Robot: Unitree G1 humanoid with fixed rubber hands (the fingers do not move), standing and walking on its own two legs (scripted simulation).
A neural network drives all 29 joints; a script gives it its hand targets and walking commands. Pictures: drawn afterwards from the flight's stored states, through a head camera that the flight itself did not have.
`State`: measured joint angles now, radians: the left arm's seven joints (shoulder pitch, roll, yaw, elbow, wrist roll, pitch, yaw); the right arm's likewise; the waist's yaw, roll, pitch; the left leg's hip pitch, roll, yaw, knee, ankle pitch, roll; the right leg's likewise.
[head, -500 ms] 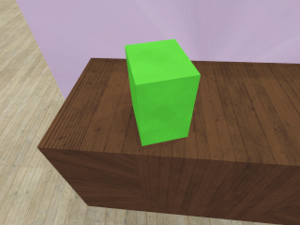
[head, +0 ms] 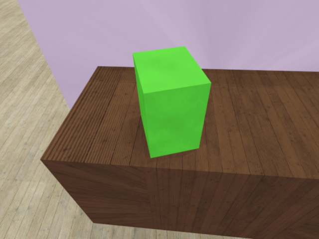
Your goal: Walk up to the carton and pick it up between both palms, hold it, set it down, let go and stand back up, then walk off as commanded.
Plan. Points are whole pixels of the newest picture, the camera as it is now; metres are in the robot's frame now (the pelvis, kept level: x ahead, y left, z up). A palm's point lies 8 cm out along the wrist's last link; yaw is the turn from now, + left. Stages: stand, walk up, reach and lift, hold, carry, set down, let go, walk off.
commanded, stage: walk up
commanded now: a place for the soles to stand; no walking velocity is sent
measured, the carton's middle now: (167, 103) +0.55 +0.01 +0.05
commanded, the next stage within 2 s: none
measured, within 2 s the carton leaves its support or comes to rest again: neither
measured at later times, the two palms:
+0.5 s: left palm (71, 237) +0.19 +0.28 -0.11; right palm out of the picture +0.16 -0.36 -0.12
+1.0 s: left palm out of the picture +0.15 +0.31 -0.12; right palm out of the picture +0.12 -0.33 -0.10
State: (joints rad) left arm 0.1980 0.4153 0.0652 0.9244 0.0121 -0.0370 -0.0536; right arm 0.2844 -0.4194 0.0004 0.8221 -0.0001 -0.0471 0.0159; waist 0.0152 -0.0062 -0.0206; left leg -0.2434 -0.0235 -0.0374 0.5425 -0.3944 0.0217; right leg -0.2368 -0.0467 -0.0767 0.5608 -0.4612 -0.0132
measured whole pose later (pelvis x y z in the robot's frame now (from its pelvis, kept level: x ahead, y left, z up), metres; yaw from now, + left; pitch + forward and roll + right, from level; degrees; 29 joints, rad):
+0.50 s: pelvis +0.09 -0.05 -0.02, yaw +3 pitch -4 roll +2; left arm 0.13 0.41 0.07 0.84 0.01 -0.02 -0.03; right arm 0.30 -0.43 0.00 0.83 0.00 -0.06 -0.02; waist 0.00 -0.03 0.15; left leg -0.17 -0.03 -0.08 0.82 -0.50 0.01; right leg -0.41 -0.04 -0.09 0.66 -0.18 -0.05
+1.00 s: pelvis +0.06 -0.01 -0.01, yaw +4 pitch -5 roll -1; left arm 0.13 0.41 0.07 0.85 0.01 0.03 -0.03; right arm 0.30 -0.42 0.00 0.86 0.00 0.02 -0.02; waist 0.00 -0.02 0.13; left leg -0.21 -0.03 -0.02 0.66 -0.36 0.04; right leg -0.39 -0.04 -0.10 0.58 -0.23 -0.03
